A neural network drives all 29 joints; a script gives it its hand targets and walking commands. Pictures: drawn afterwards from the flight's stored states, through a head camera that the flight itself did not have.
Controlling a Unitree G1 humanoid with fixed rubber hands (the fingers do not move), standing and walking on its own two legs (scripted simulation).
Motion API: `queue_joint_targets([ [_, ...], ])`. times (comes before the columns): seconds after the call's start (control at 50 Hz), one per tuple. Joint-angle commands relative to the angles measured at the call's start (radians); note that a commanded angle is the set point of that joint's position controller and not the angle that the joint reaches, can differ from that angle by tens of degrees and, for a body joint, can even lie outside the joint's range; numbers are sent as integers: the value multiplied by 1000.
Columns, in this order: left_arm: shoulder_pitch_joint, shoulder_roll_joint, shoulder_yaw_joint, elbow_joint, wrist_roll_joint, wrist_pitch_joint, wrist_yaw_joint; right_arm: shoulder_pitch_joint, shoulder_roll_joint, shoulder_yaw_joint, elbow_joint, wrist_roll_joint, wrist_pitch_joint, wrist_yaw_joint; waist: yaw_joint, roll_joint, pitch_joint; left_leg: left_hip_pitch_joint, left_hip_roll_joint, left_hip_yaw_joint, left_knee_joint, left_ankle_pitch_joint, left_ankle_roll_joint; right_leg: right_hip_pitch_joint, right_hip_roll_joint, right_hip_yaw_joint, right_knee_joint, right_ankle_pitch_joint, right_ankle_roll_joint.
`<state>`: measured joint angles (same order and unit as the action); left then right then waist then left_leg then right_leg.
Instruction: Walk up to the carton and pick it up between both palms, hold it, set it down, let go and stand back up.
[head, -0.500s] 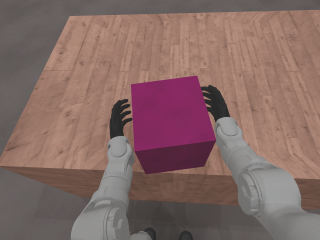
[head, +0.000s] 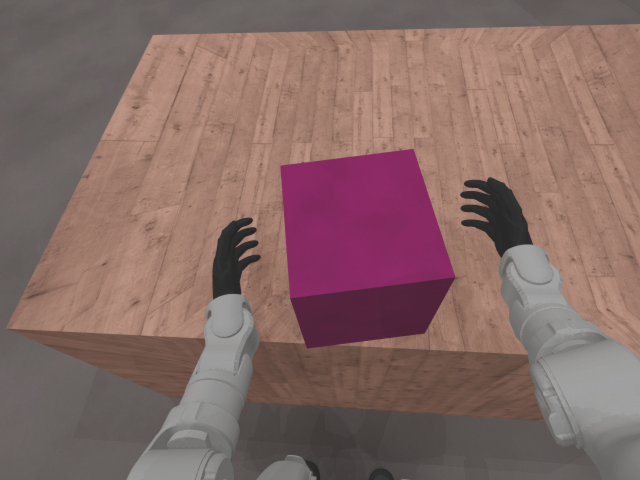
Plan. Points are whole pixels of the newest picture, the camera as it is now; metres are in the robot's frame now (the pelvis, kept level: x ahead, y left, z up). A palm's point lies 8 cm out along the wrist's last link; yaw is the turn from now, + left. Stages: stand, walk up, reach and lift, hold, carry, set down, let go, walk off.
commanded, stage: set down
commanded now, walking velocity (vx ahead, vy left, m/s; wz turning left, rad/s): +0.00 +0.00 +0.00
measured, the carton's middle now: (357, 254) +0.40 +0.04 -0.01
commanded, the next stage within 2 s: none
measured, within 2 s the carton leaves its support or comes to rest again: neither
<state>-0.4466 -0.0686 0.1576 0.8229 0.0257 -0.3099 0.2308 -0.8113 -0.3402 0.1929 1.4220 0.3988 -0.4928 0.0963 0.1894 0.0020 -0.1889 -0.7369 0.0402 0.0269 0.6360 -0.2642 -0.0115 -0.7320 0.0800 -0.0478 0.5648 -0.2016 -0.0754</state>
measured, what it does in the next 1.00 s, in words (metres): stands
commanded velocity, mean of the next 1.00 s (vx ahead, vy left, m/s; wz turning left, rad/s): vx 0.00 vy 0.00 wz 0.00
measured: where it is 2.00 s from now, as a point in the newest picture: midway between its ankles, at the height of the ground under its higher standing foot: outside the picture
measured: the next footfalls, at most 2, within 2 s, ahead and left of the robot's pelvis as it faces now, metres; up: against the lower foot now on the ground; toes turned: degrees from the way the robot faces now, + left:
none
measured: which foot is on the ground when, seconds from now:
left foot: down 0.00-1.00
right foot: down 0.00-1.00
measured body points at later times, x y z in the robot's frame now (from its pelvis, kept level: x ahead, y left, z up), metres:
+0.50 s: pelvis -0.01 -0.02 +0.01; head +0.05 -0.02 +0.46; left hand +0.29 +0.19 +0.01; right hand +0.38 -0.17 +0.00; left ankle +0.01 +0.12 -0.72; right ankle +0.02 -0.07 -0.72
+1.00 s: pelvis +0.00 -0.02 +0.02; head +0.03 -0.01 +0.47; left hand +0.26 +0.18 +0.01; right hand +0.32 -0.20 +0.00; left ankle +0.01 +0.12 -0.72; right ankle +0.02 -0.07 -0.72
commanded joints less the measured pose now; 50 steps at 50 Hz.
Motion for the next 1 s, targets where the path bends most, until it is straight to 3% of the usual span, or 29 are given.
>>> queue_joint_targets([
  [0.0, -217, 29, -25, -204, 0, -21, 2, -270, -118, -6, -159, 14, -44, 22, -17, -94, -548, 175, -26, 23, -38, 448, -53, 539, -30, 98, -17, 324, 42],
  [0.02, -274, 46, -16, -171, 1, -23, 2, -317, -115, -13, -163, 6, -35, 25, -8, -96, -535, 163, -29, 31, -42, 409, -49, 502, -33, 103, -28, 261, 43],
  [0.08, -186, 27, -44, -216, 1, -13, 7, -225, -125, -8, -191, 11, -43, 33, -16, -89, -525, 227, -23, 23, -56, 445, -49, 518, -26, 99, -45, 277, 36],
  [0.28, -117, 35, -50, -246, 13, 13, 13, -99, -117, -29, -259, -11, -44, 34, -17, -116, -375, 209, -33, 26, -121, 327, -27, 606, -56, 133, -82, 165, 37],
  [0.44, -32, 32, -89, -311, -3, 31, 18, 40, -104, -35, -305, -6, -34, 42, -40, -114, -288, 223, -38, 17, -156, 277, -21, 661, -80, 154, -113, 92, 36],
  [0.46, -84, 44, -81, -294, -3, 36, 15, 2, -100, -44, -305, -16, -29, 41, -41, -114, -281, 206, -43, 22, -165, 241, -19, 655, -89, 161, -122, 52, 38],
  [0.52, -51, 54, -78, -316, -8, 35, 13, 48, -89, -44, -347, -22, -32, 40, -41, -127, -270, 188, -49, 22, -171, 234, -14, 704, -104, 175, -117, 91, 45],
  [0.58, -27, 56, -79, -322, 3, 44, 9, 89, -83, -41, -334, -18, -33, 42, -51, -105, -233, 194, -55, 19, -186, 217, -15, 722, -116, 185, -131, 84, 50],
  [0.62, 27, 50, -87, -361, 7, 44, 6, 152, -91, -46, -345, -14, -44, 43, -68, -100, -233, 209, -55, 11, -191, 244, -16, 760, -120, 184, -130, 148, 55],
  [0.68, 35, 59, -85, -363, 9, 48, 4, 160, -87, -48, -371, -15, -47, 47, -64, -101, -199, 206, -56, 10, -213, 210, -11, 760, -126, 187, -139, 106, 54],
  [0.8, 97, 53, -84, -423, 22, 56, 3, 241, -77, -40, -434, -19, -55, 50, -70, -115, -164, 212, -65, 10, -228, 217, -5, 804, -138, 202, -152, 149, 59],
  [0.98, 282, 6, -118, -524, 43, 72, 13, 428, -98, -51, -513, -10, -69, 71, -89, -112, -102, 292, -61, -4, -249, 241, -2, 795, -130, 190, -183, 155, 39],
])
